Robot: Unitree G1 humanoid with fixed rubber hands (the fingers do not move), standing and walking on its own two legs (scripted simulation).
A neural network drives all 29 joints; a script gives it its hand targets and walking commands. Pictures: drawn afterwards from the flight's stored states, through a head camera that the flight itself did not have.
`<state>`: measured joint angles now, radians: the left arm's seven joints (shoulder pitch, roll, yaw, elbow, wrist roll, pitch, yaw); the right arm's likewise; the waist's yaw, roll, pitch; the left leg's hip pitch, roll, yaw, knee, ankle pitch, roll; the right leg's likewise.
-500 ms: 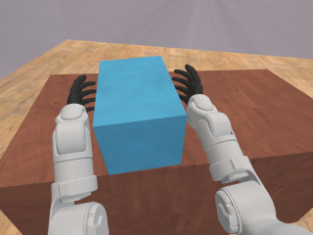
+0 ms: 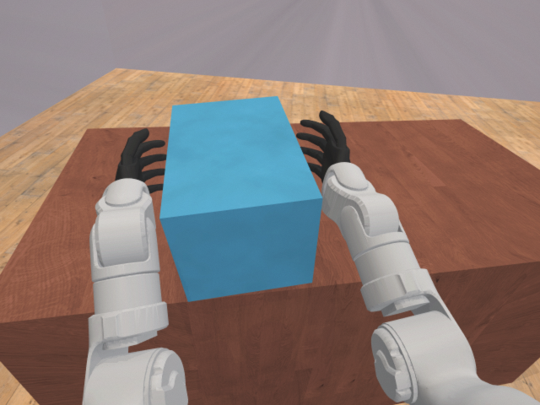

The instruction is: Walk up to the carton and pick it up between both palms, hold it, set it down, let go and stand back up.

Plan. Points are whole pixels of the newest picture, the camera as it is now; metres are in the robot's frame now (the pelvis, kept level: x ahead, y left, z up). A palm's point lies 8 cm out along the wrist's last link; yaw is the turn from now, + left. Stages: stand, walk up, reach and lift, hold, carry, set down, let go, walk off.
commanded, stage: hold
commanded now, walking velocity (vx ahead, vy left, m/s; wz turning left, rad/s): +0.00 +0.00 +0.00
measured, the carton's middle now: (237, 188) +0.41 +0.02 +0.18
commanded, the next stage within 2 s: set down in 0.34 s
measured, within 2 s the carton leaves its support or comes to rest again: neither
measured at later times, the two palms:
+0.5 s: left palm (132, 183) +0.35 +0.16 +0.23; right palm (333, 164) +0.36 -0.12 +0.24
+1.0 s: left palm (139, 216) +0.38 +0.17 +0.15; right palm (310, 185) +0.39 -0.10 +0.19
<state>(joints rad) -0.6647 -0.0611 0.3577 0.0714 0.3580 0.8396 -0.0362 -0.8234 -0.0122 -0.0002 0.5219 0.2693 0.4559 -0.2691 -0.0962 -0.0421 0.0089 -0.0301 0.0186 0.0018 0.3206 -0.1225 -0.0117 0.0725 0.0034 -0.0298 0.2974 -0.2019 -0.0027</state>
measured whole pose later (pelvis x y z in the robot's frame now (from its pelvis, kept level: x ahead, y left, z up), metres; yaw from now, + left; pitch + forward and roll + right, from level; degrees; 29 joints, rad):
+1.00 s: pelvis +0.01 +0.00 +0.00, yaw +1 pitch -11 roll +0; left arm -0.64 -0.09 0.38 0.32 0.42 0.47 0.00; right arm -0.78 0.11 -0.19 0.78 -0.02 -0.11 -0.15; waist -0.06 -0.10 0.14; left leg 0.03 0.01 -0.01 0.30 -0.12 -0.01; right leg 0.15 0.00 -0.07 0.24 -0.20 0.00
